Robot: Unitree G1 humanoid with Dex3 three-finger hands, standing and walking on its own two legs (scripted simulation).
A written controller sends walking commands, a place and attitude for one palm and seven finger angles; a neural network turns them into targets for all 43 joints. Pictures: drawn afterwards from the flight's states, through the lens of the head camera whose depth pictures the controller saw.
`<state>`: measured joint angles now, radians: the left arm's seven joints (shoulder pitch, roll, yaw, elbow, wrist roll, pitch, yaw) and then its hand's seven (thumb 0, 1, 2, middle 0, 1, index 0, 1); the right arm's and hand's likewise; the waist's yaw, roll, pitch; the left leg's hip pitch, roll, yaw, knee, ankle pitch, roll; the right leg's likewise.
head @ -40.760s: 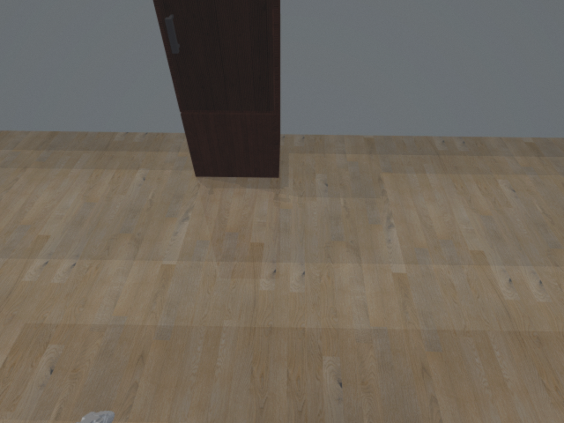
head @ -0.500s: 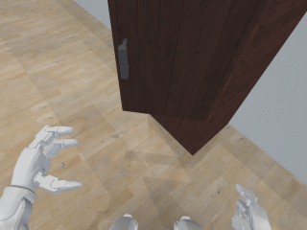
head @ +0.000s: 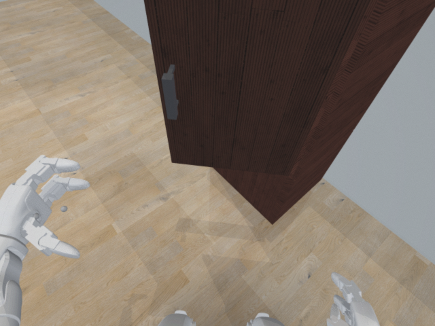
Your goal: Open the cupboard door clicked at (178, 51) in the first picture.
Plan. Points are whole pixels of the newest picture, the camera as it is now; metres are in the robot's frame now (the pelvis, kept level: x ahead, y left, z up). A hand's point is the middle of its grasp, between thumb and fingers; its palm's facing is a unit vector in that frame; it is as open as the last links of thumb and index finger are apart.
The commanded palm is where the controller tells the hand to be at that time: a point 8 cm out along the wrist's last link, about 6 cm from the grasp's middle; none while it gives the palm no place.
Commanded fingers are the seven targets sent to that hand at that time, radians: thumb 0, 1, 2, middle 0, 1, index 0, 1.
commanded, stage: raise the hand with hooked fingers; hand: left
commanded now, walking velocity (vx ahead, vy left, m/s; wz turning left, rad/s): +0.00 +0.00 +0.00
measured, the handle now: (172, 92) +0.62 +0.15 +0.05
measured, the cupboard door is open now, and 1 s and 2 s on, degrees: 42 42 42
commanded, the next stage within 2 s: move the hooked fingers beside the handle in 0.48 s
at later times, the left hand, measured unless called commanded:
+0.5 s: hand (66, 209) +0.28 +0.27 +0.07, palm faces -0.04 -1.00 -0.03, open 14.0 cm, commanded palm +0.26 +0.32 +0.07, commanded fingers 0.00 -0.50 0.30 -0.30 -1.20 -0.30 -1.20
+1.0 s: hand (90, 173) +0.36 +0.26 +0.07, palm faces -0.07 -1.00 -0.01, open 14.0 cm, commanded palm +0.34 +0.30 +0.07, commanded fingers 0.00 -0.50 0.30 -0.30 -1.20 -0.30 -1.20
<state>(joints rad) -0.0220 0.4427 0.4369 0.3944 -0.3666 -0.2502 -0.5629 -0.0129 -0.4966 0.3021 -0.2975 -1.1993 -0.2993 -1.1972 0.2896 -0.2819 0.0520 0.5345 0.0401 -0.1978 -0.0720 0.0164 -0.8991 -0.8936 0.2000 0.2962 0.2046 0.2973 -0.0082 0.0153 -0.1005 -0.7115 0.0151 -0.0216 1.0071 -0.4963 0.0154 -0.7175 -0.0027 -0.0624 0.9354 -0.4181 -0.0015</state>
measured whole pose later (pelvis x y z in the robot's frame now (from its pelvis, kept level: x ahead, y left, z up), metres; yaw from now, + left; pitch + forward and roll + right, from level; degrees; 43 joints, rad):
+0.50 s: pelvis +0.00 +0.00 +0.00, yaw +0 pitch +11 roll -2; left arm -0.03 0.43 0.44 0.43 -0.37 -0.27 -0.58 -0.01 -0.50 0.30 -0.30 -1.20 -0.30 -1.20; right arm 0.30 -0.28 0.05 0.53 0.04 -0.20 -0.07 0.02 -0.90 -0.89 0.20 0.30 0.20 0.30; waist -0.01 0.01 -0.10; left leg -0.70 0.02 -0.01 0.99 -0.48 0.01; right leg -0.72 0.00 -0.05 0.93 -0.41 0.00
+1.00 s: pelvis -0.01 +0.00 +0.00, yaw -1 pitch +13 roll -2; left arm -0.34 0.47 0.41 0.68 -0.29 -0.26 -0.54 -0.01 -0.50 0.30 -0.30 -1.20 -0.30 -1.20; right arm 0.31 -0.28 0.06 0.55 0.04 -0.15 -0.07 0.01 -0.90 -0.89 0.20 0.30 0.20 0.30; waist -0.04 0.00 -0.10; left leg -0.77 0.02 -0.01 1.02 -0.48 0.02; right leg -0.78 0.00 -0.05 0.95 -0.40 0.00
